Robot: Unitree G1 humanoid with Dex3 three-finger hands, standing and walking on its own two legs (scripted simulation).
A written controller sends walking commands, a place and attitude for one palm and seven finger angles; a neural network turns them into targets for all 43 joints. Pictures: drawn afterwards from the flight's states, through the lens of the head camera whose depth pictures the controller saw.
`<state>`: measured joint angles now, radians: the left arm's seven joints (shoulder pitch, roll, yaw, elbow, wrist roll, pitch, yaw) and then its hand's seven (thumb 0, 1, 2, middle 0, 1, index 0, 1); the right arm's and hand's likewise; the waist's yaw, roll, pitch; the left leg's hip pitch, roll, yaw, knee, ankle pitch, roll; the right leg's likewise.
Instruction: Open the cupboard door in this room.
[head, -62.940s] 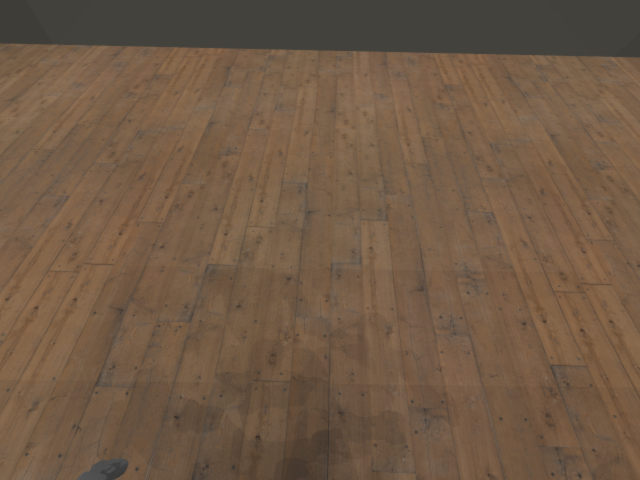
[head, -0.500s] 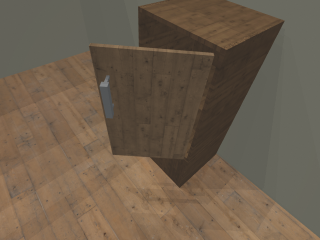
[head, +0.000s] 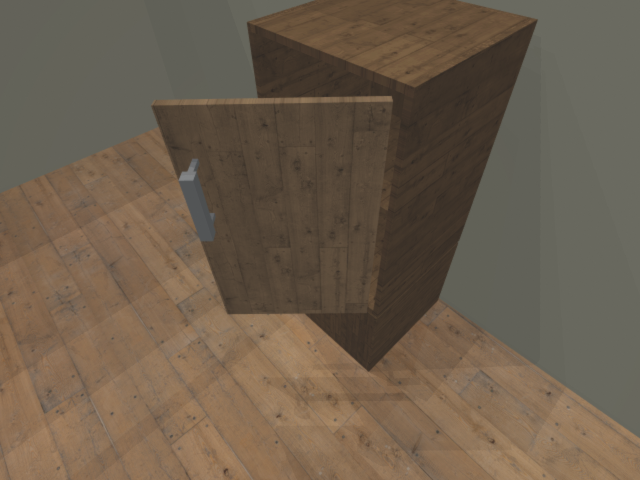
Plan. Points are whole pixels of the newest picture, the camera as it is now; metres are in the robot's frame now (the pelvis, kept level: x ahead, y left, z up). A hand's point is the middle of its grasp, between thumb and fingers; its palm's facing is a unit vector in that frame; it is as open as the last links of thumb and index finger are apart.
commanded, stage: come to a stop and stand still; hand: left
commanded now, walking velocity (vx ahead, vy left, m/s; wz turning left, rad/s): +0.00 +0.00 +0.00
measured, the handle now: (201, 200) +0.56 +0.24 +0.02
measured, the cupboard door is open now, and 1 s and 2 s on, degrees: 46 46 46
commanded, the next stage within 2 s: look again from close up in 0.56 s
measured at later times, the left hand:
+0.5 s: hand out of the picture -0.02 +0.13 -0.17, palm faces +0.02 -0.98 -0.18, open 7.4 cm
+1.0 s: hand out of the picture +0.01 +0.14 -0.17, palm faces +0.03 -0.98 -0.19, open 7.3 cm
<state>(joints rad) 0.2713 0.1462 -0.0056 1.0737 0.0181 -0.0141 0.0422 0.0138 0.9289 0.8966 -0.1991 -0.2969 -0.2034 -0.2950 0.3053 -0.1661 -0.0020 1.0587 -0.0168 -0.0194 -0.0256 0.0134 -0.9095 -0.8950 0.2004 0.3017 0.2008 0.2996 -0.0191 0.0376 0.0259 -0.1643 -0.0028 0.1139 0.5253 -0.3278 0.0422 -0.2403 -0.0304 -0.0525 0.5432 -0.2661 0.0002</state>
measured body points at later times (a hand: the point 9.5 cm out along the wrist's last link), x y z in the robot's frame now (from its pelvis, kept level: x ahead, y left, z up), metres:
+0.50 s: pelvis -0.01 -0.03 +0.01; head +0.00 -0.04 +0.46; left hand -0.02 +0.18 -0.15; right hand -0.03 -0.24 -0.16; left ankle -0.02 +0.09 -0.73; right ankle +0.02 -0.12 -0.73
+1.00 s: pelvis +0.02 -0.03 +0.01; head +0.03 -0.03 +0.46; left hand +0.01 +0.19 -0.15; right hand +0.00 -0.23 -0.16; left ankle -0.02 +0.09 -0.73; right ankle +0.02 -0.12 -0.73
